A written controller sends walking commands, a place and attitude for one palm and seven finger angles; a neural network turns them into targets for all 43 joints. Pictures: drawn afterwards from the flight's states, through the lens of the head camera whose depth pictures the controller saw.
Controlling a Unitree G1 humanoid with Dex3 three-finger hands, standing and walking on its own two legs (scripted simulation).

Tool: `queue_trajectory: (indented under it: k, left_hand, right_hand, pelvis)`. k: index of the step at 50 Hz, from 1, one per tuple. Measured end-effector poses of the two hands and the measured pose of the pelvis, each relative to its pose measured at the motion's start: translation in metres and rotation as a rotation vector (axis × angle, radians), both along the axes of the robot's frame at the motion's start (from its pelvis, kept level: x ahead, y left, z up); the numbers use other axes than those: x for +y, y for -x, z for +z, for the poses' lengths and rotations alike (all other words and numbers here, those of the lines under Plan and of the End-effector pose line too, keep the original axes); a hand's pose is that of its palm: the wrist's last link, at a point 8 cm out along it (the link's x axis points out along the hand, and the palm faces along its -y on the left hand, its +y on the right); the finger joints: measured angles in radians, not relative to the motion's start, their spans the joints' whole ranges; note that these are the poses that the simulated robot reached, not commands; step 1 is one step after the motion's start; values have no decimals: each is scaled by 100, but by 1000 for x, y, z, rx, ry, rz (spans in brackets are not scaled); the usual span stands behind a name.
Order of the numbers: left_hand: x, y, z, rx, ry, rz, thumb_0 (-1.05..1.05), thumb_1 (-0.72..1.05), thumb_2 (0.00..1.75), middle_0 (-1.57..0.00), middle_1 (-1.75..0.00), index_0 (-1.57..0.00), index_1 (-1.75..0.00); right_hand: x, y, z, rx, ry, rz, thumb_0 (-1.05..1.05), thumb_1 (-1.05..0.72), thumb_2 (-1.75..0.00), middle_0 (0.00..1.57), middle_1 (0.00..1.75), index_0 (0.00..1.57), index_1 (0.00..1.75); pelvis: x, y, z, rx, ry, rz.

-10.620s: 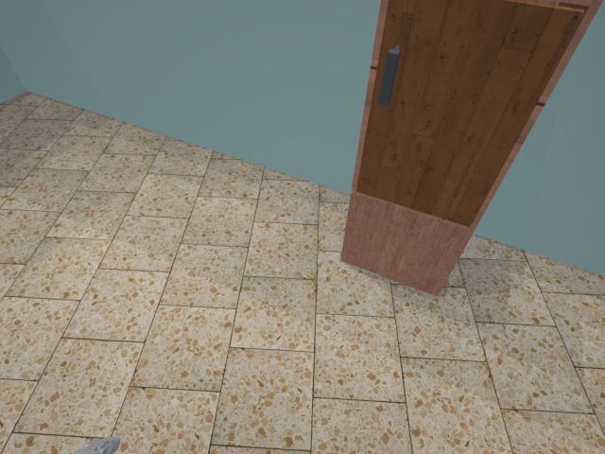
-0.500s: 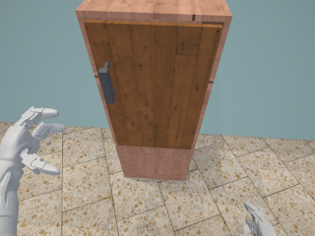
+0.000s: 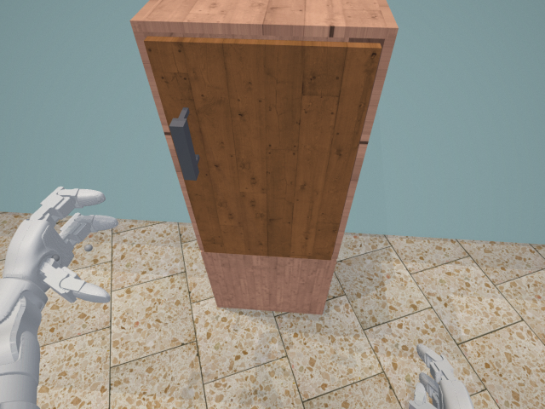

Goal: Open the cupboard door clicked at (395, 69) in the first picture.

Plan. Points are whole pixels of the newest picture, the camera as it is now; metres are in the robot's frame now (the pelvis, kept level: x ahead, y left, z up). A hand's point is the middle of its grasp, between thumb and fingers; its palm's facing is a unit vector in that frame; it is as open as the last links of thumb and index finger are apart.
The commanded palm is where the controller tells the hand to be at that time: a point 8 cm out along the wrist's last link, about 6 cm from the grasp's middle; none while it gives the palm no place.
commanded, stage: move the hooked fingers beside the handle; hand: left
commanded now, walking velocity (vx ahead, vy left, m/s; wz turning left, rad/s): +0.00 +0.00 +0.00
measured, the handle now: (188, 144) +0.54 +0.20 +0.09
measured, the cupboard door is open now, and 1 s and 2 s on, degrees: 0 0 0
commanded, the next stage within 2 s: none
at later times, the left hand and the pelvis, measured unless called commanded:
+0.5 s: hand (117, 209) +0.36 +0.26 +0.10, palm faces +0.00 -1.00 -0.02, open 14.0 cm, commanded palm +0.34 +0.31 +0.10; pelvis +0.00 +0.01 +0.00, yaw -1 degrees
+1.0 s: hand (130, 182) +0.42 +0.27 +0.10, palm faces +0.00 -1.00 -0.01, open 14.0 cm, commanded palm +0.41 +0.32 +0.10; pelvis +0.00 +0.01 -0.01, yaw -1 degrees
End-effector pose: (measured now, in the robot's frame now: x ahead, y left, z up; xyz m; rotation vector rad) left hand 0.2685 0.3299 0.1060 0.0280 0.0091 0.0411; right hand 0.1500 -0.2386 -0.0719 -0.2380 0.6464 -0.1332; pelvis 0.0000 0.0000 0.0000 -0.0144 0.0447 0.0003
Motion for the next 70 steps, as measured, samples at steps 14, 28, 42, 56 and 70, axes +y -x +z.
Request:
queue_trajectory:
  k: [14, 28, 42, 56, 70]
  left_hand:
    - [-4, -44, 0, -7, 5, -32, -2, -50, 30, -30, -120, -30, -120]
    - [-14, -79, -2, -7, 3, -39, -1, -50, 30, -30, -120, -30, -120]
    - [-11, -115, -1, -5, 14, -39, -1, -50, 30, -30, -120, -30, -120]
    - [-9, -150, -1, -9, 14, -51, -2, -50, 30, -30, -120, -30, -120]
    - [-14, -187, -4, 9, 14, -54, -1, -50, 30, -30, -120, -30, -120]
  right_hand:
    - [-9, 19, -6, 71, 32, -35, 1, -90, -89, 20, 30, 21, 30]
    - [-12, 53, -19, 204, 28, -87, 1, -90, -89, 20, 30, 21, 30]
    - [-16, 71, -27, 296, 38, -119, 1, -90, -89, 20, 30, 21, 30]
    - [-24, 101, -35, 423, 69, -166, 0, -90, -89, 20, 30, 21, 30]
    - [-18, 139, -40, 551, 66, -227, 0, -90, -89, 20, 30, 21, 30]
  pelvis:
    - [2, 2, -2, 24, 3, -2]
    - [7, -1, -4, 55, 3, -13]
    - [8, -2, -7, 93, 6, -20]
    - [9, -1, -14, 146, 15, -20]
    - [14, -2, -18, 194, 21, -32]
